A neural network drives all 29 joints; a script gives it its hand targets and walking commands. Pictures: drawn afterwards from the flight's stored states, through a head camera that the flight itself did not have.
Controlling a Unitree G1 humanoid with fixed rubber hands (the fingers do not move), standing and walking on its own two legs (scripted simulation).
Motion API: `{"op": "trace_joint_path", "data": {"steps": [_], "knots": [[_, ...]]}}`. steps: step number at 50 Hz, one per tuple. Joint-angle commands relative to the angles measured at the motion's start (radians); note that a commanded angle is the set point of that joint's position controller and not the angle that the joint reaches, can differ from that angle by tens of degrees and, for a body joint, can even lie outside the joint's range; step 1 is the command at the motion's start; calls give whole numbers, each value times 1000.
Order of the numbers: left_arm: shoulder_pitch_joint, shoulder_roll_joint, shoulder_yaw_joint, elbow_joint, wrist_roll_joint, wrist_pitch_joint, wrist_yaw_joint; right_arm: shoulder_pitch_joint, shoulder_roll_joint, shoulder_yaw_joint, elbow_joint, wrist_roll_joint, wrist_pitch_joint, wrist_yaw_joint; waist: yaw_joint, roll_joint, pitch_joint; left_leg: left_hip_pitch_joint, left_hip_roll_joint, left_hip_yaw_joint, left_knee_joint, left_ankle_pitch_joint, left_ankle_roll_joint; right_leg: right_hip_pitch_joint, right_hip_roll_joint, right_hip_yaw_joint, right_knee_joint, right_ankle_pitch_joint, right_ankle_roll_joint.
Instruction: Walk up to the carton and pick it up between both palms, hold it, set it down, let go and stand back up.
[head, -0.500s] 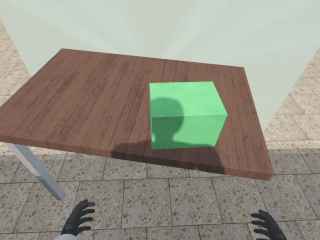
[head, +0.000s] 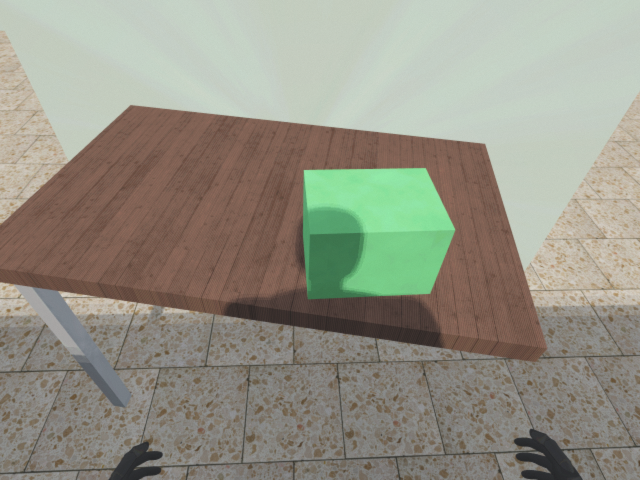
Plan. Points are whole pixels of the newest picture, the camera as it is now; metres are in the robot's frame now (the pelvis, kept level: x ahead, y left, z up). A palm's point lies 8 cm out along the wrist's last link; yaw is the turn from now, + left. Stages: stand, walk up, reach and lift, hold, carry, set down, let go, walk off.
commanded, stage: stand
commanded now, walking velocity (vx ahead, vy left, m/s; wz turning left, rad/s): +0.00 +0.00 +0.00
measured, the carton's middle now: (367, 232) +0.52 -0.01 +0.00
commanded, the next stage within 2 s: none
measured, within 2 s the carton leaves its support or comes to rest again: neither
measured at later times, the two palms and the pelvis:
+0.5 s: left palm out of the picture +0.06 +0.27 -0.10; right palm out of the picture +0.14 -0.28 -0.07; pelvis -0.01 -0.01 +0.00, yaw +0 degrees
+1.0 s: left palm out of the picture +0.06 +0.27 -0.10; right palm out of the picture +0.14 -0.29 -0.08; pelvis -0.01 -0.01 +0.00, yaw +0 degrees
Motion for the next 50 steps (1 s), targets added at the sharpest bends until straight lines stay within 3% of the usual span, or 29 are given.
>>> {"op": "trace_joint_path", "data": {"steps": [1,26,50], "knots": [[7,219,36,13,-21,-38,-12,38,-186,-61,-114,-54,-14,-13,-102,39,-9,2,65,-121,-95,236,65,16,-151,113,-31,128,-10],[-18,228,29,68,-28,-33,-11,58,-189,-52,-84,-52,-4,-16,-105,21,46,-8,65,-121,-136,135,58,-18,-157,129,-73,48,-13],[-19,218,23,86,-35,-28,-7,62,-185,-45,-63,-48,5,-19,-105,29,38,13,71,-116,-143,171,55,-10,-165,131,-76,91,-12]]}}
